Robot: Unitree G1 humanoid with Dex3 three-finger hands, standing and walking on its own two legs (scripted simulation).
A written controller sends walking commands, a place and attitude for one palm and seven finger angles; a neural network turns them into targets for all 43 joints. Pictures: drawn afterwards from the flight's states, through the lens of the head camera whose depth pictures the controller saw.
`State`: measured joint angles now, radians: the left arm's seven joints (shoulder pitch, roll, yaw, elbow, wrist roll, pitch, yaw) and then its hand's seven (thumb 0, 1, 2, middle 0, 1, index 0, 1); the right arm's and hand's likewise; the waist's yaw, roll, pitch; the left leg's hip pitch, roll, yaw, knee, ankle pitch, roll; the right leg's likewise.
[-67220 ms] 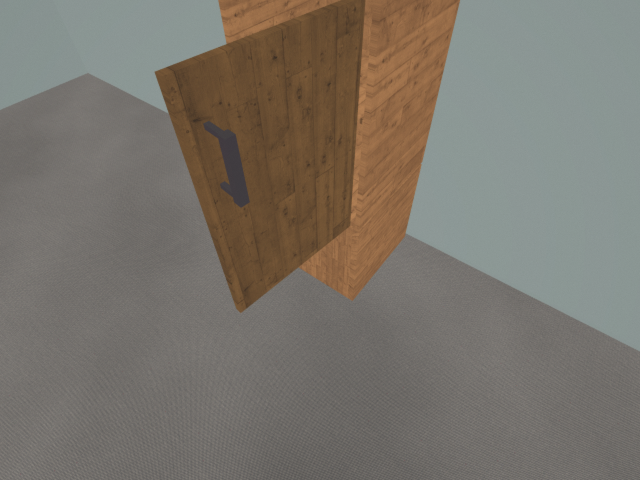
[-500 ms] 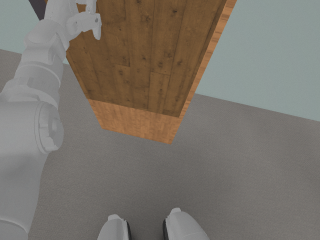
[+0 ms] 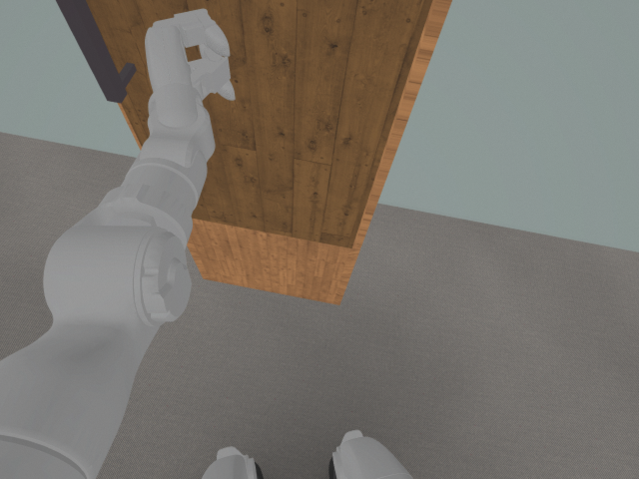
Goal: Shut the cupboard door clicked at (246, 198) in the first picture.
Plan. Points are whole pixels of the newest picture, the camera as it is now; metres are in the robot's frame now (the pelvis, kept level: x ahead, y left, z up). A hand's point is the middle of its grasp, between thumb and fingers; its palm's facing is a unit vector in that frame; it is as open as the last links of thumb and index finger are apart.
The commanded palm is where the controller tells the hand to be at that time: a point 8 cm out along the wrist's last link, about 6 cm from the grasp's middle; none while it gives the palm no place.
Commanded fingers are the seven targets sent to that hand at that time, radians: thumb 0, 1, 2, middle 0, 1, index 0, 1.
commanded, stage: pull the fist back off the door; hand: left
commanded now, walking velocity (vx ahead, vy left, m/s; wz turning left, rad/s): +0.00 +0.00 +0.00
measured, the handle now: (102, 39) +0.63 +0.15 +0.15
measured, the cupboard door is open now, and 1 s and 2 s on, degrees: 0 0 0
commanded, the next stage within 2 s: draw the hand back to the body in 0.50 s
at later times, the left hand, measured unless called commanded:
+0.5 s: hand (226, 114) +0.49 +0.02 +0.15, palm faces +0.06 -1.00 +0.00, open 3.1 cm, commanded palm +0.46 +0.07 +0.15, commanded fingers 0.00 0.90 0.90 -1.30 -1.50 -1.30 -1.50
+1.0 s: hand (152, 173) +0.41 +0.09 +0.17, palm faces +0.09 -1.00 -0.01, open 3.1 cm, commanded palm +0.36 +0.14 +0.18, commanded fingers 0.00 0.90 0.90 -1.30 -1.50 -1.30 -1.50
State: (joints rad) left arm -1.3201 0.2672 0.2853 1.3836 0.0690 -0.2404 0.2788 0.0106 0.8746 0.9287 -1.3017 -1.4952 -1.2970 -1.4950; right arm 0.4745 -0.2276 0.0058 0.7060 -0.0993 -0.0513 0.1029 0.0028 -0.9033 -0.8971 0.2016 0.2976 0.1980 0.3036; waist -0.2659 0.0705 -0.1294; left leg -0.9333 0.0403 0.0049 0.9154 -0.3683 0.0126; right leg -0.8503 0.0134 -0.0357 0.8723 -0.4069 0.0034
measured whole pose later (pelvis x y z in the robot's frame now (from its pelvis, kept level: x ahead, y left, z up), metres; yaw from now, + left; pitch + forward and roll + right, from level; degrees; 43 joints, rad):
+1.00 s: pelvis +0.02 -0.03 +0.04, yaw +0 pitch +4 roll +0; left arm -0.39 0.11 0.11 0.48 -0.13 -0.13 0.08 0.02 0.90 0.90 -1.30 -1.50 -1.30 -1.49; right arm 0.33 -0.25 -0.01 0.66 0.03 0.00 -0.01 0.01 -0.90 -0.90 0.20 0.30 0.20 0.30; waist -0.02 0.06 -0.08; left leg -0.38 0.04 0.04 0.61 -0.30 -0.02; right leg -0.34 0.02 -0.01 0.63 -0.36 -0.03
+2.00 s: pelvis +0.03 +0.00 +0.06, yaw +2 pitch -3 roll +0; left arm 0.46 0.32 0.34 -0.34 -0.06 -0.07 0.11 0.01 0.90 0.90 -0.26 -0.36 -0.26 -0.36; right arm 0.20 -0.25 0.01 0.64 0.01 -0.07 -0.08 0.01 -0.90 -0.90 0.20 0.30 0.20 0.30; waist 0.08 0.07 -0.02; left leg -0.14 -0.01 0.02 0.43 -0.23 0.02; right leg -0.06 -0.02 -0.02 0.39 -0.27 0.02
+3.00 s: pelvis -0.06 +0.02 +0.04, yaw +1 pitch -1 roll -2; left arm 0.52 0.41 0.43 -0.44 -0.03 -0.21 0.15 0.01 0.89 0.90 -0.22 -0.30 -0.21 -0.30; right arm 0.24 -0.23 0.00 0.56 0.02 -0.03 -0.09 0.01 -0.90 -0.90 0.20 0.30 0.20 0.30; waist 0.00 0.03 0.00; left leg -0.42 0.01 0.04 0.61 -0.20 0.06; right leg -0.34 -0.01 0.00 0.57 -0.22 0.04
